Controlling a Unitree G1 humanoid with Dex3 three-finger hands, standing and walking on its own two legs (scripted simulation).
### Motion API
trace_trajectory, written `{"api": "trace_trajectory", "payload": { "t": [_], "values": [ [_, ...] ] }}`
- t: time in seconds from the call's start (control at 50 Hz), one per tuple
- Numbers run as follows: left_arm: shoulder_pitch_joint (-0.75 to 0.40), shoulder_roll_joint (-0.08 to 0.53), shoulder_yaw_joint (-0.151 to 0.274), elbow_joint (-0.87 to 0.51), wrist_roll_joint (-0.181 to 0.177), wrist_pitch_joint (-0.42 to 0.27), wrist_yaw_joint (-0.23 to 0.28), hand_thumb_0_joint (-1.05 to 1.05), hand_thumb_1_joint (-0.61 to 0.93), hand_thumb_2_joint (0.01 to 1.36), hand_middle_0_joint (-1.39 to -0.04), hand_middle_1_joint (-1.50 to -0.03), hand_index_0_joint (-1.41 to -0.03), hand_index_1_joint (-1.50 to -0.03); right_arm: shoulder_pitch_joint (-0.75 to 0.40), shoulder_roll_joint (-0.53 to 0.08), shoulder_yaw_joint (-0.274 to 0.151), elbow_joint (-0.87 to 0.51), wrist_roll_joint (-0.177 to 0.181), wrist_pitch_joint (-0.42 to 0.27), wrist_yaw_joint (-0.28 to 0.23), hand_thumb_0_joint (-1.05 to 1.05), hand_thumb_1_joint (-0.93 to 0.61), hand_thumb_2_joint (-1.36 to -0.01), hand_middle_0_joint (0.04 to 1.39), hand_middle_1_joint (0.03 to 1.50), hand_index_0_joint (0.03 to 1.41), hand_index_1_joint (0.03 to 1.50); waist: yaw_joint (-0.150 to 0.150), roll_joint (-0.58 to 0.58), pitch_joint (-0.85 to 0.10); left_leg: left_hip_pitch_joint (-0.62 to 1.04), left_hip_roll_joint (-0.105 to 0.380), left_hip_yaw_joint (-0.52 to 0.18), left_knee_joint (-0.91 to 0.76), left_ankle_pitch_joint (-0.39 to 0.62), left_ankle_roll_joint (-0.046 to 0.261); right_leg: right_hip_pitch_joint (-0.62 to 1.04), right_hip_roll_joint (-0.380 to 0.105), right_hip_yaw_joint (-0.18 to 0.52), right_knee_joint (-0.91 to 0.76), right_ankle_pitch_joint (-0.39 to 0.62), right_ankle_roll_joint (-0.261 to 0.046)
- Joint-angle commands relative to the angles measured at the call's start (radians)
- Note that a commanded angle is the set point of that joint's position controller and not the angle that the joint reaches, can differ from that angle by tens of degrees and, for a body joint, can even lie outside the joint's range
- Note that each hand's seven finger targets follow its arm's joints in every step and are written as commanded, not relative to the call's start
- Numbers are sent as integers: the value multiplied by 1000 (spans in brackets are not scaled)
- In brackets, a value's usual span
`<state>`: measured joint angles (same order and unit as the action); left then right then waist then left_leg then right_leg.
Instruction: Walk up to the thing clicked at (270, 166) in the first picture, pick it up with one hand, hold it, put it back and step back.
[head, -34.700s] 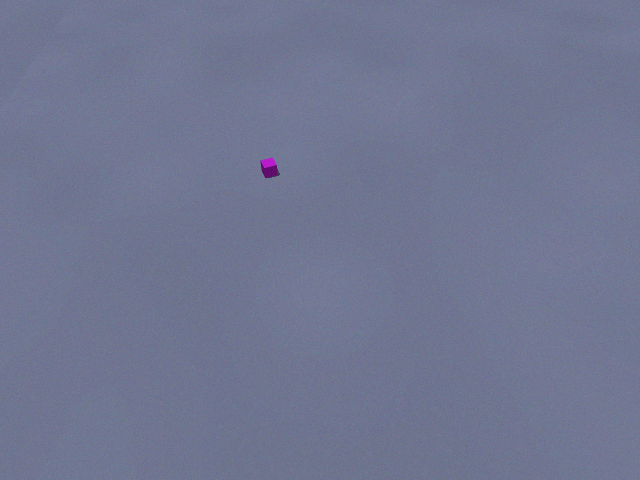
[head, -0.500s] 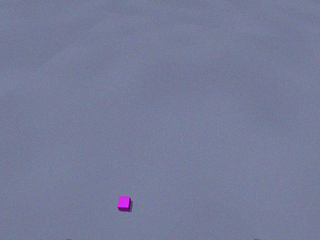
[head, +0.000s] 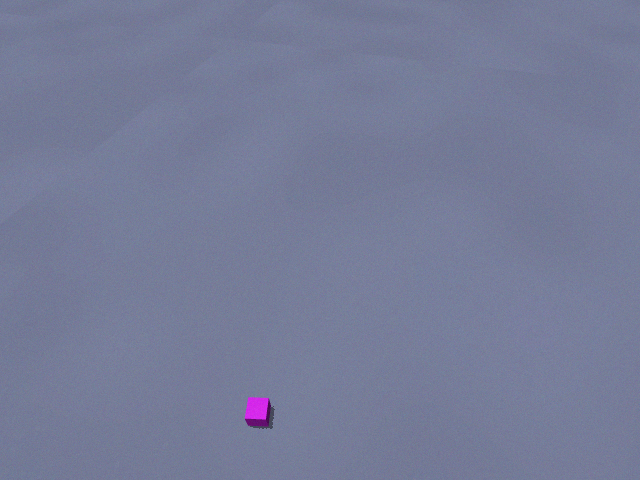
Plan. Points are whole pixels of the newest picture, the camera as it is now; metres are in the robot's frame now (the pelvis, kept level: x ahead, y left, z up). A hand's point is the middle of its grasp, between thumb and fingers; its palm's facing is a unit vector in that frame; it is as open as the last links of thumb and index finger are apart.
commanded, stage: stand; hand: left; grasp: from above
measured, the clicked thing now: (258, 411) +0.46 +0.23 -0.75
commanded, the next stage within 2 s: step back in 1.66 s
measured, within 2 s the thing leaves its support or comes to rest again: neither
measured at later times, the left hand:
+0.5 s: hand out of the picture +0.09 +0.23 -0.16, palm faces +0.01 -0.94 -0.33, open 7.4 cm
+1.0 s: hand out of the picture +0.12 +0.23 -0.15, palm faces +0.01 -0.94 -0.34, open 7.4 cm
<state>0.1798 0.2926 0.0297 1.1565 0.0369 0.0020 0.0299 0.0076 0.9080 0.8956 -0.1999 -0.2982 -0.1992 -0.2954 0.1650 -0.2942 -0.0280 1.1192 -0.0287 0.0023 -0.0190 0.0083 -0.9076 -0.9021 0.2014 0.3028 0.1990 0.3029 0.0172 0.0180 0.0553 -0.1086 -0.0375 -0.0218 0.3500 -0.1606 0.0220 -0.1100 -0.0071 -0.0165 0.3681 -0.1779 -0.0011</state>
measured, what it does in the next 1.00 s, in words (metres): stands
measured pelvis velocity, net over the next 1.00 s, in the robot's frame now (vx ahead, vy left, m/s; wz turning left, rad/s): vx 0.04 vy -0.01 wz -0.02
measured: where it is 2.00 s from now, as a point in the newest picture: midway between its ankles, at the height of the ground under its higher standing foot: outside the picture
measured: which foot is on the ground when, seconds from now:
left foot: down 0.00-1.00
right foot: down 0.00-1.00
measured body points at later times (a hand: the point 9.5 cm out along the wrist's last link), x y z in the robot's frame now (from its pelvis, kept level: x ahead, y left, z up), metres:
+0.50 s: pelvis +0.02 -0.01 +0.00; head +0.03 -0.02 +0.45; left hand +0.09 +0.27 -0.14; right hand +0.08 -0.30 -0.14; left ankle +0.02 +0.10 -0.75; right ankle +0.02 -0.12 -0.75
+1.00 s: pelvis +0.04 -0.01 +0.00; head +0.05 -0.02 +0.45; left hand +0.12 +0.28 -0.13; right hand +0.11 -0.31 -0.14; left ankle +0.02 +0.10 -0.75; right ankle +0.02 -0.12 -0.75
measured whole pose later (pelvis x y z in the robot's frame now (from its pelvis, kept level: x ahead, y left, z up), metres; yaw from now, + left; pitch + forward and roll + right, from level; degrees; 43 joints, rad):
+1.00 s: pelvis +0.04 -0.01 +0.00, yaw -1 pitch -3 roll +0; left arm 0.08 0.31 0.04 1.17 0.02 -0.01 0.02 0.01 0.91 0.90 -0.20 -0.30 -0.20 -0.30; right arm 0.10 -0.32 0.00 1.14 -0.02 -0.01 -0.02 0.01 -0.91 -0.90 0.20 0.30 0.20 0.30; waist 0.00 0.01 0.06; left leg -0.06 -0.01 -0.02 0.29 -0.18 0.00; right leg -0.06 0.02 -0.01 0.30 -0.19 -0.02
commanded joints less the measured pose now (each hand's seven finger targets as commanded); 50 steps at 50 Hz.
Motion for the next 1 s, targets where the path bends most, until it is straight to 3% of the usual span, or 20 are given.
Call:
{"api": "trace_trajectory", "payload": {
  "t": [0.0, 0.06, 0.16, 0.32, 0.42, 0.54, 0.78, 0.84, 0.98],
  "values": [
    [-58, 195, 33, -56, -7, -23, 9, 0, 899, 900, -200, -300, -200, -300, -50, -186, -31, -51, 1, -21, -9, 0, -900, -900, 200, 300, 200, 300, -10, -22, 1, -49, 119, -125, -84, -79, 9, -35, -106, 125, -115, -75, -16],
    [-56, 194, 31, -49, -8, -22, 8, 0, 899, 900, -200, -300, -200, -300, -51, -191, -27, -43, 2, -21, -9, 0, -900, -900, 200, 300, 200, 300, -8, -11, 16, -61, 121, -131, -94, -95, 8, -35, -102, 124, -114, -82, -16],
    [-73, 203, 33, -46, -11, -27, 7, 0, 899, 900, -200, -300, -200, -300, -55, -196, -22, -38, 3, -25, -9, 0, -900, -900, 200, 300, 200, 300, -9, -19, -25, -30, 128, -119, -79, -5, 10, 1, -115, 130, -120, -7, -20],
    [-78, 200, 33, -37, -13, -25, 1, 0, 899, 900, -200, -300, -200, -300, -72, -213, -15, -32, 7, -27, -11, 0, -900, -900, 200, 300, 200, 300, -3, -8, -26, -27, 133, -120, -85, -1, 6, 2, -108, 121, -119, 3, -17],
    [-109, 202, 35, -38, -17, -31, 3, 0, 899, 900, -200, -300, -200, -300, -66, -208, -13, -26, 9, -27, -12, 0, -900, -900, 200, 300, 200, 300, -16, -18, -49, 3, 143, -107, -69, 91, 9, 33, -118, 126, -122, 117, -19],
    [-114, 200, 36, -39, -22, -30, 0, 0, 899, 900, -200, -300, -200, -300, -76, -214, -10, -24, 11, -33, -15, 0, -900, -900, 200, 300, 200, 300, -10, -3, -74, 14, 153, -105, -74, 180, 6, 73, -118, 118, -102, 206, -20],
    [-133, 210, 42, -42, -24, -30, -1, 0, 899, 900, -200, -300, -200, -300, -99, -223, -12, -31, 9, -32, -14, 0, -900, -900, 200, 300, 200, 300, -14, -7, -70, 38, 158, -96, -80, 165, 2, 52, -117, 118, -108, 200, -20],
    [-137, 217, 43, -48, -25, -31, -3, 0, 899, 900, -200, -300, -200, -300, -101, -226, -12, -34, 10, -36, -13, 0, -900, -900, 200, 300, 200, 300, -12, -8, -89, 52, 163, -96, -79, 219, 2, 71, -118, 118, -101, 237, -21],
    [-140, 222, 42, -54, -25, -30, -4, 0, 899, 900, -200, -300, -200, -300, -105, -232, -12, -36, 12, -37, -14, 0, -900, -900, 200, 300, 200, 300, -13, -7, -93, 59, 164, -92, -82, 222, 2, 66, -118, 118, -102, 238, -20]
  ]
}}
